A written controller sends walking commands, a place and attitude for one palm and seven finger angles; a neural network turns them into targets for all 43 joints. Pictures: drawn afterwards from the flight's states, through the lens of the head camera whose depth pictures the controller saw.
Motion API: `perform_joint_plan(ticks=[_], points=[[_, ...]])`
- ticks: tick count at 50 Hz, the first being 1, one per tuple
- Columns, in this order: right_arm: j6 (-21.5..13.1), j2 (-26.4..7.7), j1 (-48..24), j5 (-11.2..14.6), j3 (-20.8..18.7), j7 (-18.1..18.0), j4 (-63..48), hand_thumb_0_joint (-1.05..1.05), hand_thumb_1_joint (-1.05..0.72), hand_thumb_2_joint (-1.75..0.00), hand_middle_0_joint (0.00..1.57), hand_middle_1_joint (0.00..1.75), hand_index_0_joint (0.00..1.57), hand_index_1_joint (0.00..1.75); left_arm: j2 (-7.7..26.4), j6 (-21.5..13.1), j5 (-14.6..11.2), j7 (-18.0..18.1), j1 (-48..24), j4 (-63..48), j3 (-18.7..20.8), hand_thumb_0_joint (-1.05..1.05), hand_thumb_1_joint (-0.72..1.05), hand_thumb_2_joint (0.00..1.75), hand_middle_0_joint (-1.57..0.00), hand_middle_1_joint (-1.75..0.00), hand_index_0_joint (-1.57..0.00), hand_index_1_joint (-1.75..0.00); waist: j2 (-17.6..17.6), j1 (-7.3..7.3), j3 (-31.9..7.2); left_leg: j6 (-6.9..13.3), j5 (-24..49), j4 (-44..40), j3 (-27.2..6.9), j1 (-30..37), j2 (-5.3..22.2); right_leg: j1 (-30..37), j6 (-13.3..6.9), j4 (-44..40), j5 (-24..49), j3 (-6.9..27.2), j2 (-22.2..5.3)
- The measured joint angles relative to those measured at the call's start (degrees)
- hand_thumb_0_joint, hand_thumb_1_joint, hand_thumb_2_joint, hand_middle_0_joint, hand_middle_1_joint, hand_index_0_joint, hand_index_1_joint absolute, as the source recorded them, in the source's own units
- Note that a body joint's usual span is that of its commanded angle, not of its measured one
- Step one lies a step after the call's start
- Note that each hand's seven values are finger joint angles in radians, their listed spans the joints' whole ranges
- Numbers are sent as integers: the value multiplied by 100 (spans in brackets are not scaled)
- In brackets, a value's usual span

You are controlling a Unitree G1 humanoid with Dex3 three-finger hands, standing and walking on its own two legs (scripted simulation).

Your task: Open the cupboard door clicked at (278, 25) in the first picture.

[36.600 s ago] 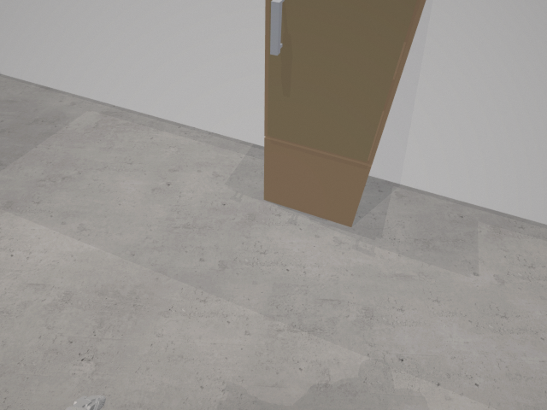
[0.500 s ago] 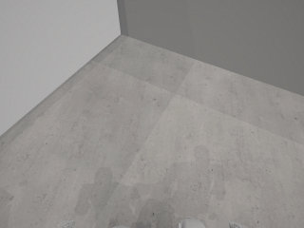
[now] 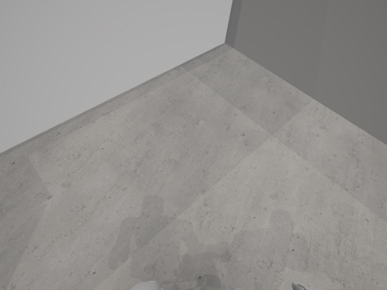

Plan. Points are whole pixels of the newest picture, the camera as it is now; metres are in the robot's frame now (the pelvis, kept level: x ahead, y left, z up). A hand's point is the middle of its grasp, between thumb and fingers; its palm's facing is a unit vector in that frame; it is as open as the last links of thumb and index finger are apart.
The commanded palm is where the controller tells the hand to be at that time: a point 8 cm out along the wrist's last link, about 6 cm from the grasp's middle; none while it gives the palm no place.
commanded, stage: turn to face it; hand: left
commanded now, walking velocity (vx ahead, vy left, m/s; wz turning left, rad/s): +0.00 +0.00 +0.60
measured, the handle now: out of the picture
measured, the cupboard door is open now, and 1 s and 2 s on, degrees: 42 42 42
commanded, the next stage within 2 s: none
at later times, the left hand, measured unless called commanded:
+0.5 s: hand out of the picture +0.06 +0.17 -0.13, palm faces +0.25 -0.93 -0.27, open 7.3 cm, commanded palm none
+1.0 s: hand out of the picture -0.02 +0.22 -0.15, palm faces +0.56 -0.79 -0.25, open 7.4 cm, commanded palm none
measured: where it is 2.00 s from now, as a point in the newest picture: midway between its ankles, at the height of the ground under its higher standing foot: outside the picture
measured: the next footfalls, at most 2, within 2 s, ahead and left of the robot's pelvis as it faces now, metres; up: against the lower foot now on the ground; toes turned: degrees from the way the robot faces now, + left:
right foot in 0.36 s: +0.06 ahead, -0.15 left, +0.00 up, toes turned +8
left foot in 0.74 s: +0.02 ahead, +0.10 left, +0.00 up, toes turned +32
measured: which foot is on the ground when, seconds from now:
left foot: down 0.00-0.36, up 0.38-0.72, down 0.74-1.00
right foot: up 0.00-0.34, down 0.36-0.74, up 0.76-1.00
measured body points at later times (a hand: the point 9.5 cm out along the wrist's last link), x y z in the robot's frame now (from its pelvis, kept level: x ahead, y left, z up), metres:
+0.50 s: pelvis +0.02 -0.04 +0.02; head +0.07 -0.06 +0.46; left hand +0.04 +0.21 -0.11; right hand +0.14 -0.28 -0.14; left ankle -0.03 +0.08 -0.64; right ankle +0.02 -0.15 -0.72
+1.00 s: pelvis +0.02 -0.01 +0.02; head +0.06 +0.03 +0.47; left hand -0.05 +0.26 -0.13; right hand +0.24 -0.18 -0.11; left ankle -0.02 +0.08 -0.72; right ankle +0.10 -0.16 -0.65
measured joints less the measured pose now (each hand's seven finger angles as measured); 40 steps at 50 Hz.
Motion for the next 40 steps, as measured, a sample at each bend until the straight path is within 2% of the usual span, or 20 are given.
perform_joint_plan(ticks=[1, 3, 6, 12, 15, 17, 18, 19, 20, 21, 23, 26, 29, 34, 36, 37, 38, 40], points=[[-36, 22, -6, -6, 13, -27, -29, 1, -91, -90, 20, 30, 20, 30, 49, 82, 4, 22, -23, 55, 24, 1, 91, 90, -20, -30, -21, -30, -6, 15, -15, 66, -84, 68, -31, -33, -5, -239, 30, 537, -188, 243, 108], [-77, 52, 34, -20, 27, -100, -75, 0, -91, -90, 20, 30, 20, 30, 109, 171, 5, 36, -84, 153, 68, 1, 91, 90, -20, -30, -21, -30, 40, 14, -75, 103, -109, -35, -126, -2, -10, -626, 74, 1302, -82, 579, 296], [-91, 68, 123, -33, 58, -160, -67, 0, -91, -90, 20, 30, 20, 30, 150, 181, 13, 0, -184, 153, 108, 1, 91, 90, -20, -30, -20, -30, 118, 25, -135, 67, 114, -426, -271, 147, -49, -924, 113, 1592, 384, 860, 419], [-29, 58, 310, -57, 61, -141, 18, 0, -90, -90, 20, 30, 20, 30, 109, 121, 7, -19, -362, -54, 93, 1, 91, 90, -20, -30, -20, -30, 328, -20, -199, 13, 375, -803, -645, 224, -106, -779, 119, 597, 581, 1046, 579], [31, 46, 375, -70, 20, -128, 49, 0, -90, -90, 20, 30, 20, 30, 50, 78, -10, -15, -439, -145, 62, 1, 91, 90, -20, -30, -20, -30, 442, -90, -197, -72, 368, -721, -864, 126, -138, -442, 72, -212, 605, 1032, 722], [67, 29, 422, -51, -15, -126, 65, 0, -90, -90, 20, 30, 20, 30, 6, 9, -24, -13, -452, -206, 35, 1, 91, 90, -20, -30, -20, -30, 505, -121, -204, -153, 308, -555, -1016, 11, -184, -71, 33, -1006, 932, 974, 825], [83, 25, 469, -28, -33, -122, 60, 1, -90, -90, 20, 30, 20, 30, 4, -46, -18, -10, -422, -254, 16, 1, 91, 90, -20, -30, -20, -30, 483, -117, -244, -199, 242, -402, -1066, -90, -252, 155, -85, -1514, 1106, 955, 814], [100, -9, 456, -5, -65, -119, 87, 1, -90, -90, 20, 30, 20, 30, -50, -103, 8, 11, -429, -251, 9, 1, 91, 90, -20, -30, -20, -30, 536, -97, -215, -235, -134, -63, -1094, -226, -271, 181, -291, -1558, 1130, 901, 823], [125, -54, 435, -6, -96, -115, 119, 1, -90, -90, 20, 30, 20, 30, -116, -132, 19, 28, -433, -242, -26, 1, 91, 90, -20, -30, -20, -30, 600, -111, -166, -257, -600, 499, -1082, -407, -299, 199, -395, -1485, 1092, 811, 804], [158, -89, 420, -9, -125, -112, 149, 1, -90, -90, 20, 30, 20, 30, -178, -145, 21, 43, -411, -236, -58, 1, 91, 90, -20, -30, -20, -30, 627, -124, -133, -277, -913, 1147, -1018, -597, -331, 247, -436, -1461, 1055, 729, 756], [214, -140, 376, -13, -153, -88, 204, 1, -91, -90, 20, 30, 20, 30, -279, -146, 13, 68, -332, -210, -101, 1, 91, 90, -20, -30, -20, -30, 628, -142, -83, -352, -973, 2276, -811, -891, -283, 414, -439, -1569, 1052, 590, 664], [248, -143, 304, 1, -143, -46, 240, 1, -91, -90, 20, 30, 20, 30, -360, -140, 17, 76, -212, -140, -143, 1, 91, 90, -20, -30, -20, -30, 531, -188, -36, -463, -801, 2799, -567, -1001, -98, 646, -420, -1802, 1113, 377, 532], [261, -109, 225, 16, -109, -17, 259, 1, -91, -90, 20, 30, 20, 30, -383, -153, 24, 73, -125, -88, -147, 1, 91, 90, -20, -30, -21, -30, 388, -176, 2, -511, -809, 2270, -397, -817, 53, 794, -391, -1907, 1104, 137, 388], [232, -61, 2, 39, -47, 7, 239, 1, -91, -90, 20, 30, 20, 30, -222, -170, 57, 42, -18, -43, -76, 0, 92, 90, -20, -30, -21, -30, 193, -17, 94, -428, -870, 897, -132, -299, 120, 841, -286, -1667, 887, -263, 168], [171, -54, -81, 34, -25, 11, 164, 1, -91, -90, 20, 30, 20, 30, -122, -160, 46, 26, 59, -4, -35, 0, 92, 90, -20, -30, -21, -30, 114, 22, 95, -358, -542, 180, -10, 2, 65, 774, -203, -1384, 712, -396, 50], [117, -76, -101, 21, -15, 19, 99, 1, -91, -90, 20, 30, 20, 30, -76, -142, 24, 12, 123, 8, -14, 0, 92, 90, -20, -30, -21, -30, 111, 30, 57, -246, -58, -220, 16, 164, 55, 651, -153, -1085, 593, -438, -10], [50, -62, -142, 2, -26, 9, 50, 1, -91, -90, 20, 30, 20, 30, -5, -91, -5, -3, 123, 47, 13, 1, 92, 90, -20, -30, -21, -30, 52, 21, 58, -95, 101, -160, -3, 92, -7, 430, -66, -555, 317, -304, -58], [-42, -29, -175, -1, -4, -29, -29, 1, -91, -90, 20, 30, 20, 30, 107, 84, -6, 25, 63, 131, 55, 1, 91, 90, -20, -30, -21, -30, 7, 53, 54, 80, -55, 55, -68, -15, -55, -89, 13, 607, -216, 223, 109]])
